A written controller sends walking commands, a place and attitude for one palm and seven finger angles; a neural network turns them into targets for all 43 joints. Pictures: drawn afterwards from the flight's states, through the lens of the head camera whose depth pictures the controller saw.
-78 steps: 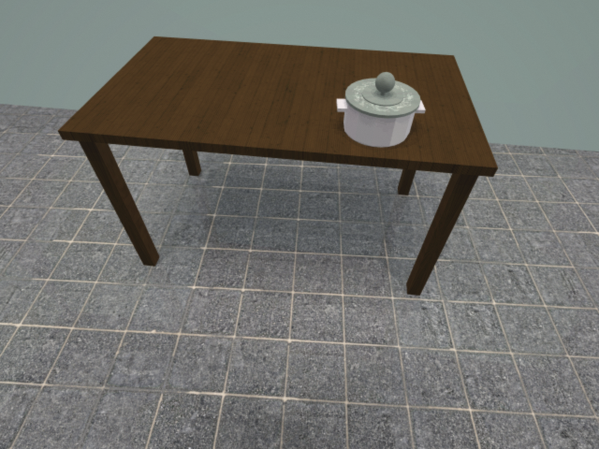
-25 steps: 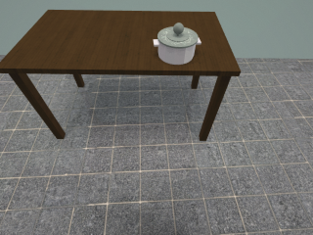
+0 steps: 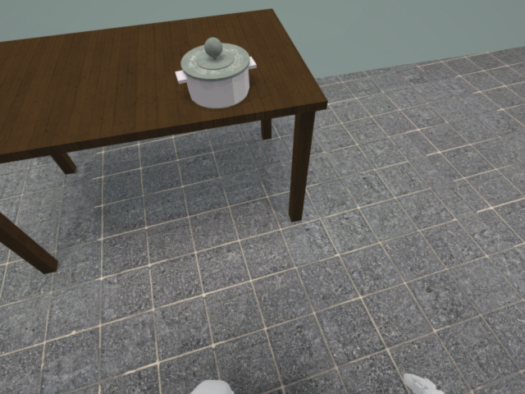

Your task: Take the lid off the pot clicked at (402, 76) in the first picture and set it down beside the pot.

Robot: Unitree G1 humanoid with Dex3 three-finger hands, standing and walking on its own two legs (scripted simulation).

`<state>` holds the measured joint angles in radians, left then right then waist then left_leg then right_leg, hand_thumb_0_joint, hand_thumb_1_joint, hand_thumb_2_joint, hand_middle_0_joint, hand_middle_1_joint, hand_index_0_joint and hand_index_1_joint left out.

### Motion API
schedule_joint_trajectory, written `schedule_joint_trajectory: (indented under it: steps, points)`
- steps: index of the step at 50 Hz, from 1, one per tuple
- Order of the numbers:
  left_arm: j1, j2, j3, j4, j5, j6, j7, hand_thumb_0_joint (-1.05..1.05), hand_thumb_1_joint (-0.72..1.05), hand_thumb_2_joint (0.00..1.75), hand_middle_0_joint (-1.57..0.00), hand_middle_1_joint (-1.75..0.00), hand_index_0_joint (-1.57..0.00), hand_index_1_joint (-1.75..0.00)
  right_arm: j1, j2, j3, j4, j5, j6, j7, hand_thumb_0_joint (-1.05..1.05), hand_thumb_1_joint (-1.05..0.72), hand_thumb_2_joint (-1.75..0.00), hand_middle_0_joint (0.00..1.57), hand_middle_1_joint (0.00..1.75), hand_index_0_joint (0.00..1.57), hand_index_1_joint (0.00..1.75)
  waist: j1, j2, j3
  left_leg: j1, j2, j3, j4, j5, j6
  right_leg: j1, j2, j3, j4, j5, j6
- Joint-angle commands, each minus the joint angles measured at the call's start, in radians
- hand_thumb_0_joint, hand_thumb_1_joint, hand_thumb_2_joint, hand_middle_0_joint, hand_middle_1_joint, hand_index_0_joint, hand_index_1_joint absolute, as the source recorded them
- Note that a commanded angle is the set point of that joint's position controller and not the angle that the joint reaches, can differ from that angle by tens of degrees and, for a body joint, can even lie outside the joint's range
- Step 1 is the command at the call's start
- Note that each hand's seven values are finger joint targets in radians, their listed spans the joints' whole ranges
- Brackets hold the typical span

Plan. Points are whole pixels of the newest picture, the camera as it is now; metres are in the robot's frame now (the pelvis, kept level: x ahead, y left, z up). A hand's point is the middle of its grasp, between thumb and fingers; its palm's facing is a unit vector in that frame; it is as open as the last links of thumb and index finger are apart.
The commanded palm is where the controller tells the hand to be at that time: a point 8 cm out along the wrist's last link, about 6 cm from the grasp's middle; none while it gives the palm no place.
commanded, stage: walk to a spot facing it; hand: left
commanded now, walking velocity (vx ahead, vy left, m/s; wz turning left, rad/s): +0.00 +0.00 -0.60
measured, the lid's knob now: (213, 47) +0.94 +0.25 +0.03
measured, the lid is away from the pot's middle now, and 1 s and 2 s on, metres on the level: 0.00 0.00 0.00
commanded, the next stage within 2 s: turn to face it in 1.00 s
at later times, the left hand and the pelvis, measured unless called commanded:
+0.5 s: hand out of the picture +0.12 +0.22 -0.16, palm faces -0.33 -0.92 -0.22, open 7.4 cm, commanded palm none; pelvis -0.01 +0.04 +0.00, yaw -21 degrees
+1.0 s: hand (226, 364) +0.19 +0.10 -0.17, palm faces -0.45 -0.87 -0.19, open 7.3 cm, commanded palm none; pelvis +0.12 -0.06 +0.00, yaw -31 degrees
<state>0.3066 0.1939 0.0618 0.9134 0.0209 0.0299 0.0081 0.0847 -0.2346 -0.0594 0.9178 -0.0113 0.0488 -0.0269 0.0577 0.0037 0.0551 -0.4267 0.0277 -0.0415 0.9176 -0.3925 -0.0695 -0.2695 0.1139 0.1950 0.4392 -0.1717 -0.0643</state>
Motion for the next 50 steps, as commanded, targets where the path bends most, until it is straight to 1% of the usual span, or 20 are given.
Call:
schedule_joint_trajectory:
  steps: [1,4,6,7,8,9,10,11,14,21,26,28,29,30,31,32,33,37,45,50]
  points:
    - [0.027,0.229,0.061,-0.072,0.005,-0.012,0.014,0.00,0.90,0.90,-0.20,-0.30,-0.20,-0.30,-0.015,-0.070,-0.017,-0.113,0.011,-0.038,-0.009,0.00,-0.90,-0.90,0.20,0.30,0.20,0.30,-0.007,-0.154,-0.111,0.009,-0.026,-0.008,-0.124,-0.030,0.013,0.118,-0.269,0.336,-0.082,0.338,-0.125]
    - [-0.034,0.238,0.063,-0.096,0.004,-0.006,0.013,0.00,0.90,0.90,-0.20,-0.30,-0.20,-0.30,0.059,-0.071,-0.017,-0.111,0.018,-0.046,-0.012,0.00,-0.90,-0.90,0.20,0.30,0.20,0.30,-0.041,-0.163,-0.116,0.145,-0.046,-0.009,-0.315,0.023,0.030,0.036,-0.241,0.356,-0.060,0.314,-0.088]
    - [-0.070,0.212,0.059,-0.114,-0.004,-0.002,0.010,0.00,0.90,0.90,-0.20,-0.30,-0.20,-0.30,0.168,-0.099,-0.022,-0.086,0.017,-0.062,-0.021,0.00,-0.90,-0.90,0.20,0.30,0.20,0.30,-0.090,-0.113,-0.161,0.405,0.000,-0.033,-0.542,0.164,0.051,-0.119,-0.150,0.283,0.038,0.148,-0.009]
    - [-0.050,0.155,0.049,-0.130,-0.010,0.001,0.004,0.00,0.90,0.90,-0.20,-0.30,-0.20,-0.30,0.180,-0.180,-0.035,-0.096,0.012,-0.067,-0.023,0.00,-0.90,-0.90,0.20,0.30,0.20,0.30,-0.096,0.114,-0.171,0.509,0.207,-0.244,-0.657,0.101,0.095,-0.286,-0.021,0.142,0.188,-0.144,0.043]
    - [-0.053,0.148,0.049,-0.140,-0.002,0.000,-0.005,0.00,0.90,0.90,-0.20,-0.30,-0.20,-0.30,0.157,-0.238,-0.043,-0.120,0.002,-0.062,-0.020,0.00,-0.90,-0.90,0.20,0.30,0.20,0.30,-0.078,0.279,-0.102,0.440,0.405,-0.434,-0.705,0.157,0.173,-0.397,0.018,-0.035,0.427,-0.400,0.101]
    - [-0.070,0.182,0.058,-0.135,0.013,0.000,-0.010,0.00,0.90,0.90,-0.20,-0.30,-0.20,-0.30,0.130,-0.218,-0.030,-0.136,-0.006,-0.057,-0.018,0.00,-0.90,-0.90,0.20,0.30,0.20,0.30,-0.071,0.175,-0.045,0.309,0.433,-0.424,-0.692,0.211,0.232,-0.382,-0.049,-0.056,0.595,-0.373,0.118]
    - [-0.025,0.194,0.067,-0.113,0.017,0.003,-0.018,0.00,0.90,0.90,-0.20,-0.30,-0.20,-0.30,0.080,-0.158,-0.013,-0.150,-0.010,-0.060,-0.015,0.00,-0.90,-0.90,0.20,0.30,0.20,0.30,-0.032,0.101,-0.035,0.226,0.359,-0.311,-0.697,0.189,0.228,-0.336,-0.066,-0.069,0.688,-0.286,0.127]
    - [-0.019,0.182,0.068,-0.087,0.018,0.011,-0.025,0.00,0.90,0.90,-0.20,-0.30,-0.20,-0.30,0.037,-0.135,-0.006,-0.152,-0.012,-0.063,-0.016,0.00,-0.90,-0.90,0.20,0.30,0.20,0.30,-0.011,0.137,-0.014,0.182,0.285,-0.208,-0.681,0.235,0.199,-0.326,-0.072,-0.080,0.747,-0.226,0.133]
    - [-0.015,0.158,0.055,-0.086,0.007,0.026,-0.040,0.00,0.90,0.90,-0.20,-0.30,-0.20,-0.30,0.048,-0.120,0.003,-0.151,-0.009,-0.067,-0.017,0.00,-0.90,-0.90,0.20,0.30,0.20,0.30,-0.011,0.154,-0.021,0.203,0.214,-0.038,-0.651,0.319,0.184,-0.335,-0.099,-0.122,0.807,-0.156,0.142]
    - [-0.202,0.120,0.027,-0.140,0.008,0.014,-0.071,0.00,0.90,0.90,-0.20,-0.30,-0.20,-0.30,0.270,-0.171,-0.026,-0.065,-0.017,-0.086,-0.004,0.00,-0.90,-0.90,0.20,0.30,0.20,0.30,-0.116,0.138,0.013,0.346,0.312,-0.041,-0.715,-0.018,0.229,-0.375,-0.185,-0.218,0.459,-0.206,0.122]
    - [-0.226,0.092,0.018,-0.141,0.007,-0.008,-0.080,0.00,0.90,0.90,-0.20,-0.30,-0.20,-0.30,0.298,-0.193,-0.035,-0.034,-0.023,-0.094,0.009,0.00,-0.90,-0.90,0.20,0.30,0.20,0.30,-0.118,0.169,0.007,0.292,0.335,0.059,-0.678,-0.012,0.202,-0.200,-0.166,-0.285,0.248,-0.237,0.086]
    - [-0.152,0.104,0.025,-0.117,0.006,-0.017,-0.076,0.00,0.90,0.90,-0.20,-0.30,-0.20,-0.30,0.274,-0.190,-0.033,-0.032,-0.021,-0.093,0.013,0.00,-0.90,-0.90,0.20,0.30,0.20,0.30,-0.071,0.142,-0.028,0.231,0.319,0.123,-0.569,0.006,0.165,-0.032,-0.141,-0.307,0.128,-0.191,0.071]
    - [-0.048,0.127,0.034,-0.079,0.006,-0.029,-0.070,0.00,0.90,0.90,-0.20,-0.30,-0.20,-0.30,0.263,-0.180,-0.030,-0.031,-0.021,-0.091,0.016,0.00,-0.90,-0.90,0.20,0.30,0.20,0.30,-0.019,0.059,-0.079,0.153,0.267,0.190,-0.385,0.026,0.121,0.156,-0.110,-0.325,0.026,-0.138,0.050]
    - [0.101,0.240,0.057,-0.035,0.012,-0.048,-0.053,0.00,0.90,0.90,-0.20,-0.30,-0.20,-0.30,0.259,-0.124,-0.013,-0.053,-0.006,-0.089,0.029,0.00,-0.90,-0.90,0.20,0.30,0.20,0.30,0.051,-0.198,-0.161,-0.098,0.181,0.304,-0.059,-0.051,0.058,0.440,-0.290,-0.064,-0.098,-0.328,-0.030]
    - [0.197,0.353,0.079,-0.008,-0.004,-0.051,-0.033,0.00,0.90,0.90,-0.20,-0.30,-0.20,-0.30,0.175,-0.071,0.006,-0.110,-0.007,-0.092,0.034,0.00,-0.90,-0.90,0.20,0.30,0.20,0.30,0.092,-0.389,-0.146,-0.357,0.062,0.231,0.218,-0.267,0.023,0.469,-0.527,0.394,-0.235,-0.366,-0.138]
    - [0.199,0.328,0.080,-0.003,-0.015,-0.045,-0.016,0.00,0.90,0.90,-0.20,-0.30,-0.20,-0.30,0.121,-0.117,-0.010,-0.114,-0.016,-0.092,0.029,0.00,-0.90,-0.90,0.20,0.30,0.20,0.30,0.086,-0.255,-0.101,-0.400,0.102,0.092,0.288,-0.177,0.043,0.432,-0.532,0.350,-0.241,-0.347,-0.162]
    - [0.135,0.285,0.071,-0.018,-0.015,-0.050,-0.012,0.00,0.90,0.90,-0.20,-0.30,-0.20,-0.30,0.114,-0.126,-0.015,-0.097,-0.009,-0.093,0.033,0.00,-0.90,-0.90,0.20,0.30,0.20,0.30,0.062,-0.234,-0.071,-0.375,0.138,0.064,0.291,-0.074,0.055,0.334,-0.475,0.281,-0.250,-0.409,-0.143]
    - [-0.020,0.171,0.033,-0.035,-0.006,-0.077,-0.007,0.00,0.90,0.90,-0.20,-0.30,-0.20,-0.30,0.206,-0.077,-0.017,-0.021,-0.022,-0.077,0.041,0.00,-0.90,-0.90,0.20,0.30,0.20,0.30,-0.063,-0.093,0.013,-0.210,0.142,0.092,0.189,0.110,0.013,0.106,-0.360,0.030,-0.253,-0.136,-0.108]
    - [0.102,0.137,0.013,0.051,-0.003,-0.109,0.004,0.00,0.90,0.90,-0.20,-0.30,-0.20,-0.30,0.086,-0.042,-0.012,-0.050,-0.016,-0.083,0.052,0.00,-0.90,-0.90,0.20,0.30,0.20,0.30,-0.039,-0.119,0.048,-0.292,0.117,0.104,0.022,0.241,0.007,0.214,-0.339,-0.005,-0.256,0.110,-0.122]
    - [0.134,0.135,0.009,0.092,0.004,-0.107,0.018,0.00,0.90,0.90,-0.20,-0.30,-0.20,-0.30,0.008,-0.009,-0.001,-0.065,-0.007,-0.102,0.059,0.00,-0.90,-0.90,0.20,0.30,0.20,0.30,-0.024,-0.136,0.057,-0.138,0.073,0.136,-0.204,0.209,0.045,0.240,-0.334,-0.034,-0.189,0.306,-0.091]
